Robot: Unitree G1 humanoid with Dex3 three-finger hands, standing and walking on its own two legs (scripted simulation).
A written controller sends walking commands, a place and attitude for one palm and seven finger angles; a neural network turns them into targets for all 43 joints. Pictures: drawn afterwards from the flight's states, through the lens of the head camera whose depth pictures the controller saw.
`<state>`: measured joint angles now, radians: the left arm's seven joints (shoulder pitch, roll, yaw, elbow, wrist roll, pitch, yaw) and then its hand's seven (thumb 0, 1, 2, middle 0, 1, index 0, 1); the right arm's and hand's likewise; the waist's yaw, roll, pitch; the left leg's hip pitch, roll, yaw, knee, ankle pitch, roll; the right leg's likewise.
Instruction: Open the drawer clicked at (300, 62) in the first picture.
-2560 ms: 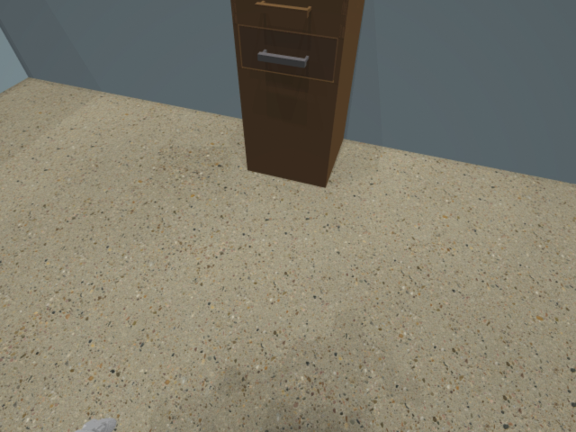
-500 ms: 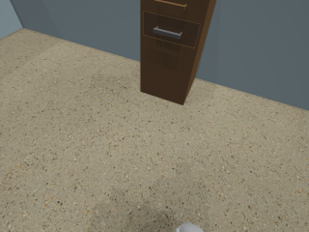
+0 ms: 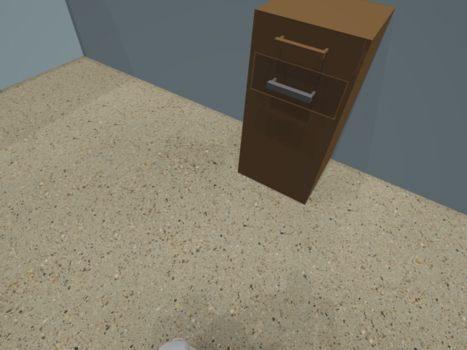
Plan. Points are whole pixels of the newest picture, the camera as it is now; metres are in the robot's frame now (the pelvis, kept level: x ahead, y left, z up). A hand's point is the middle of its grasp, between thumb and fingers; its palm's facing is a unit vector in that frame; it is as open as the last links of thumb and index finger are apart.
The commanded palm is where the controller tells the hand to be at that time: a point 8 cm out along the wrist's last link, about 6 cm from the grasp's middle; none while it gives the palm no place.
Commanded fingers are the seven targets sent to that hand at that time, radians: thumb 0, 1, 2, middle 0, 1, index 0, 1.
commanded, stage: walk to a spot facing it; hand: left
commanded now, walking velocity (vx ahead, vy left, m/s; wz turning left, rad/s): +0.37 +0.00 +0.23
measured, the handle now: (291, 88) +1.09 -0.19 -0.11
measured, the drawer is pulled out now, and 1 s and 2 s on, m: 0.00 0.00 0.00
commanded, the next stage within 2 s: turn to face it in 0.34 s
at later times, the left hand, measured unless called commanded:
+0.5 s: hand (145, 298) +0.26 +0.20 -0.16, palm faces +0.03 -0.98 -0.21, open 7.3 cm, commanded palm none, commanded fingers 0.00 0.90 0.90 -0.20 -0.30 -0.20 -0.30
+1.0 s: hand (157, 249) +0.38 +0.20 -0.18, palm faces -0.12 -0.98 -0.18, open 7.4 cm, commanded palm none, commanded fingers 0.00 0.90 0.90 -0.20 -0.30 -0.20 -0.30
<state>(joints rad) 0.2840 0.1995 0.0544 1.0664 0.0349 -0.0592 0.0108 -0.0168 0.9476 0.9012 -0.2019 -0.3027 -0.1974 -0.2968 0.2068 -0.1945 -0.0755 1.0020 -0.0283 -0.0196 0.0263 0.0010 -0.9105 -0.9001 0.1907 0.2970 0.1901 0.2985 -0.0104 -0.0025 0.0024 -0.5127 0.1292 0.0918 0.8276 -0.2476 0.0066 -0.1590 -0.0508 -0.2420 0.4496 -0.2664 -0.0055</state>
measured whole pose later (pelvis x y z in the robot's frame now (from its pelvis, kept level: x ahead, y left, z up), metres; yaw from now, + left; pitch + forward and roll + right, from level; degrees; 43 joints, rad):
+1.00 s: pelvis +0.28 +0.02 -0.01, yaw -13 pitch -1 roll +0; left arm 0.22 0.21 0.09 0.97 0.02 0.06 -0.01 0.00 0.91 0.90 -0.20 -0.30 -0.20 -0.30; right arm 0.12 -0.17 -0.04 0.92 -0.02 0.00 -0.02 0.00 -0.90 -0.90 0.20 0.30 0.20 0.30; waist 0.03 -0.05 0.04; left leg -0.29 0.05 0.09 0.57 -0.25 0.00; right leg -0.40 0.04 0.06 0.66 -0.32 0.00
